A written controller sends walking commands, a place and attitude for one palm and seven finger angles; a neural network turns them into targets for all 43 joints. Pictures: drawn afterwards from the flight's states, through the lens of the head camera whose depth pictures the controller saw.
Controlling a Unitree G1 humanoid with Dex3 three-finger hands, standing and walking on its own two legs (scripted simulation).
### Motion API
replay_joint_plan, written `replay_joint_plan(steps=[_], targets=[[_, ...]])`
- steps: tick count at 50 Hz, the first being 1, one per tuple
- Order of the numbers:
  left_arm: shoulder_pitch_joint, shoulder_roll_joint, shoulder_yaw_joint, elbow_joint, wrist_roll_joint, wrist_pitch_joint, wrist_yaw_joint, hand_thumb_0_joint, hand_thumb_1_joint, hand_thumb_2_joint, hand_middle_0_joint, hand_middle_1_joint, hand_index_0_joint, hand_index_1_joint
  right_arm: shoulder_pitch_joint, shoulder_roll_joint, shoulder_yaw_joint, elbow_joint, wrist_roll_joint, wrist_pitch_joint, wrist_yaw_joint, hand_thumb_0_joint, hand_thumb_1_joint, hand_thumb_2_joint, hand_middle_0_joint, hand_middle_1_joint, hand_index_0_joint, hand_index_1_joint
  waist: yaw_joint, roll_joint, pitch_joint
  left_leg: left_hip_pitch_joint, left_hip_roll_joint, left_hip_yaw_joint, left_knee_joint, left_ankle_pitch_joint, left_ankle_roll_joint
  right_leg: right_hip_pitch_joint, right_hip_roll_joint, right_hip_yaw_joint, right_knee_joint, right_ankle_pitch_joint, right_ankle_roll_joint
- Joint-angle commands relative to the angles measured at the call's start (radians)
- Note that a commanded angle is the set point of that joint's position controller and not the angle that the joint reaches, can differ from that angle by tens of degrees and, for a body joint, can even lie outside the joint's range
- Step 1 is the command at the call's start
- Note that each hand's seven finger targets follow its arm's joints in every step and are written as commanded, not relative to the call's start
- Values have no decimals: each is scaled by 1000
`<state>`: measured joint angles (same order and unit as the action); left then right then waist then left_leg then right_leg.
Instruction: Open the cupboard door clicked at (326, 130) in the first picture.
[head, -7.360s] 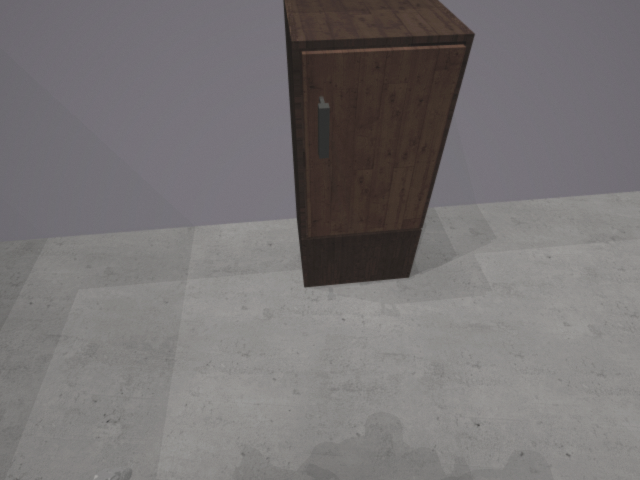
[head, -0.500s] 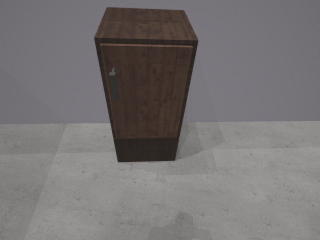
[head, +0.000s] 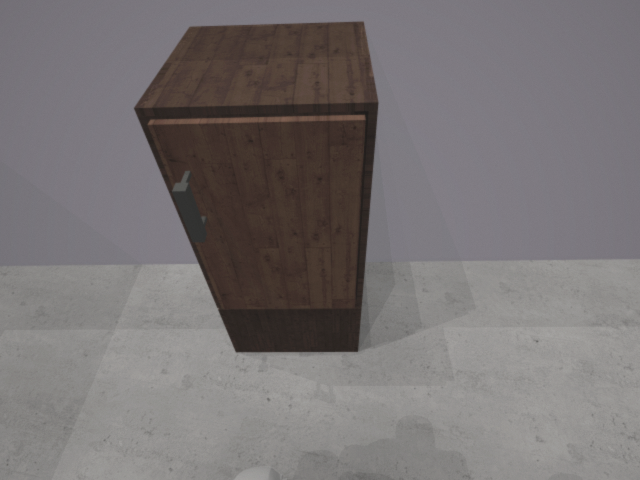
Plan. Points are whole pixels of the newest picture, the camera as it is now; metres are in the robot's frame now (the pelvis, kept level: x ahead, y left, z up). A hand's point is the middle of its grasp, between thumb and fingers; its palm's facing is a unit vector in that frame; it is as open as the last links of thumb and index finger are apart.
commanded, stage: take the last steps up to it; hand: left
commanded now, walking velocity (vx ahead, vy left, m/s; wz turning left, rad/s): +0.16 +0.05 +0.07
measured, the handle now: (193, 206) +0.61 +0.29 -0.04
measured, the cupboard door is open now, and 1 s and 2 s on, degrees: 0 0 0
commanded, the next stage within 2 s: come to a stop and stand still in 0.04 s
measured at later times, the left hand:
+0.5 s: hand out of the picture +0.08 +0.21 -0.19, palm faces +0.06 -0.98 -0.20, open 7.4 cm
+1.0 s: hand out of the picture +0.05 +0.14 -0.15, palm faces +0.07 -0.96 -0.27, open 7.4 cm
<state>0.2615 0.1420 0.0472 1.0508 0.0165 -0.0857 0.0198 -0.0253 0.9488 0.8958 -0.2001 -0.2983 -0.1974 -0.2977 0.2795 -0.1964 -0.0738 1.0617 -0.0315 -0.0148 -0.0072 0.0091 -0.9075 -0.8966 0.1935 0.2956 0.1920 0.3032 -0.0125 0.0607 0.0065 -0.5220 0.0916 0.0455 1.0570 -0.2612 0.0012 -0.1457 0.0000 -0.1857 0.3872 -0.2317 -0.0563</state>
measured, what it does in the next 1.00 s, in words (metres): steps on the spot: left foot, then right foot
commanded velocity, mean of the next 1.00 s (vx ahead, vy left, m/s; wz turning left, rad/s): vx -0.04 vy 0.05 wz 0.01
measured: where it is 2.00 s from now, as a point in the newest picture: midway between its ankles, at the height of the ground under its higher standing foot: outside the picture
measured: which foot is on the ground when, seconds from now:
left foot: up 0.00-0.22, down 0.24-0.68, up 0.70-1.00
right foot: down 0.00-0.26, up 0.28-0.66, down 0.68-1.00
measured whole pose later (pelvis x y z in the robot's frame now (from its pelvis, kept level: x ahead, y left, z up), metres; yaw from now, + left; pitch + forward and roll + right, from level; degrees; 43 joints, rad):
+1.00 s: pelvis +0.04 -0.04 +0.01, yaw +0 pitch +1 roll +3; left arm 0.31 0.12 0.03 1.02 0.02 -0.01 0.03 0.01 0.91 0.90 -0.20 -0.30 -0.20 -0.30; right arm 0.33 -0.23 -0.07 1.07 -0.03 0.07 0.00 0.01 -0.91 -0.90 0.20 0.30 0.19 0.30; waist 0.03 0.04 0.02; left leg -0.40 0.01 0.01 0.94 -0.34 -0.06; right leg -0.19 -0.07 -0.05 0.41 -0.23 -0.02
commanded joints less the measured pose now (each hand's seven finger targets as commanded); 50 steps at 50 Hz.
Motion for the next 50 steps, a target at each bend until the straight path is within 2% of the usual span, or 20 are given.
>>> replay_joint_plan(steps=[1,7,10,11,12,13,14,17,22,24,30,32,33,34,35,36,37,40,45,50], targets=[[109,80,-6,3,3,-8,0,0,900,900,-200,-300,-200,-300,26,22,16,-37,6,7,19,0,-900,-900,200,300,200,300,-7,-174,80,-26,20,-3,-122,68,-15,-26,-268,152,-195,413,-83],[185,123,-3,41,9,1,7,0,900,900,-200,-300,-200,-300,-139,10,29,-89,10,-11,28,0,-900,-900,200,300,200,300,44,-168,74,35,-14,32,-360,44,0,85,-295,160,-122,559,-90],[158,108,-11,49,4,27,21,0,900,900,-200,-300,-200,-300,-86,6,43,-58,11,-18,3,0,-900,-900,200,300,200,300,9,-166,24,261,-66,42,-573,185,-2,68,-229,112,54,713,-34],[162,98,-18,48,-1,35,25,0,900,900,-200,-300,-200,-300,-13,-28,39,-34,8,-24,-6,0,-900,-900,200,300,200,300,-14,-128,-44,405,-25,18,-610,487,10,30,-181,90,172,644,10],[192,69,-29,45,-10,41,30,0,900,900,-200,-300,-200,-300,53,-98,28,-22,10,-29,-16,0,-900,-900,200,300,200,300,-23,8,-136,626,131,-102,-530,941,68,-126,-126,70,270,347,57],[241,49,-37,48,-22,49,37,0,900,900,-200,-300,-200,-300,86,-133,23,-14,23,-25,-25,0,-900,-900,200,300,200,300,-20,121,-202,702,281,-216,-545,1292,175,-176,-75,80,373,-209,86],[251,64,-31,48,-16,61,38,0,900,900,-200,-300,-200,-300,62,-145,21,-17,32,-15,-34,0,-900,-900,200,300,200,300,-8,109,-171,643,312,-186,-594,1346,220,-169,-72,141,471,-411,84],[183,82,-13,47,-6,100,41,0,900,900,-200,-300,-200,-300,-68,-117,20,-41,30,7,-55,0,-900,-900,200,300,200,300,10,91,-35,438,277,-158,-660,1089,209,-202,-88,201,587,-357,94],[154,86,20,-1,0,137,26,0,900,900,-200,-300,-200,-300,-119,-124,0,-76,21,27,-50,0,-900,-900,200,300,200,300,28,-11,-71,339,260,-135,-704,705,203,-257,-53,207,773,-245,102],[146,77,31,-29,3,147,20,0,900,900,-200,-300,-200,-300,-140,-116,-10,-99,14,27,-43,0,-900,-900,200,300,200,300,32,43,-85,288,240,-114,-730,513,186,-252,-49,207,769,-209,105],[106,65,15,-67,4,132,8,0,900,900,-200,-300,-200,-300,-158,-128,-16,-103,-1,36,-19,0,-900,-900,200,300,200,300,24,172,-37,195,194,-164,-806,-79,144,-128,-50,130,385,-233,78],[179,74,11,-33,5,111,9,0,900,900,-200,-300,-200,-300,-141,-119,-13,-92,4,42,-11,0,-900,-900,200,300,200,300,58,100,-40,118,130,-126,-751,-220,83,34,-31,101,130,-111,74],[200,112,11,-23,14,99,11,0,900,900,-200,-300,-200,-300,-111,-76,-5,-86,13,46,-6,0,-900,-900,200,300,200,300,62,-33,-26,69,51,-65,-656,-252,32,78,-69,148,-19,-108,70],[160,189,15,-45,23,85,13,0,900,900,-200,-300,-200,-300,-100,-6,8,-105,27,56,-1,0,-900,-900,200,300,200,300,43,-293,26,20,-48,-3,-453,-234,-33,-49,-277,457,-213,-377,2],[70,246,19,-91,15,93,15,0,900,900,-200,-300,-200,-300,-153,-35,4,-136,19,61,6,0,-900,-900,200,300,200,300,56,-331,125,30,-51,-32,-336,-231,-30,-246,-389,583,-321,-510,-54],[4,261,19,-115,16,97,16,0,900,900,-200,-300,-200,-300,-140,-61,-1,-137,13,64,14,0,-900,-900,200,300,200,300,29,-236,132,84,-44,-64,-255,-193,-21,-340,-401,558,-335,-540,-74],[-16,253,30,-119,14,87,21,0,900,900,-200,-300,-200,-300,-131,-61,-3,-127,10,74,14,0,-900,-900,200,300,200,300,29,-294,155,59,-49,-79,-203,-155,-20,-357,-377,582,-343,-520,-52],[-28,200,18,-113,4,74,15,0,900,900,-200,-300,-200,-300,-18,-77,-6,-66,4,63,20,0,-900,-900,200,300,200,300,1,-211,162,23,-59,-69,-108,-10,-28,-218,-281,388,-240,-187,-15],[126,189,28,-67,1,61,23,0,900,900,-200,-300,-200,-300,-15,-82,-2,-77,8,49,11,0,-900,-900,200,300,200,300,65,-209,6,-70,-69,-64,-77,-39,-64,128,-319,350,-103,285,-57],[179,192,31,-34,11,66,34,0,900,900,-200,-300,-200,-300,-64,-64,9,-101,15,55,4,0,-900,-900,200,300,200,300,88,-244,-21,-35,-61,-54,-156,-135,-67,174,-350,365,-46,490,-102]])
